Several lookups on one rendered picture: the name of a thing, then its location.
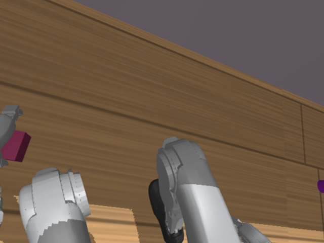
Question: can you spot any left robot hand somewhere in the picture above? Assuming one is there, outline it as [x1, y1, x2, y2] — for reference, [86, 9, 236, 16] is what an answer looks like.
[0, 105, 23, 168]

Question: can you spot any right robot hand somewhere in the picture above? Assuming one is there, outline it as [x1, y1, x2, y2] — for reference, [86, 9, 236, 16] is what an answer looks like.
[231, 216, 272, 243]

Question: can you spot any right robot foot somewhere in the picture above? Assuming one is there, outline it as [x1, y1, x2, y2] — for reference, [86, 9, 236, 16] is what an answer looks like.
[148, 179, 184, 243]

